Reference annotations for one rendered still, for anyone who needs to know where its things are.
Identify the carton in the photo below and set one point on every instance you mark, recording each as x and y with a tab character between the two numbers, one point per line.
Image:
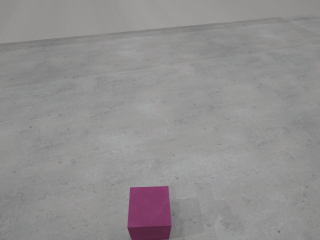
149	214

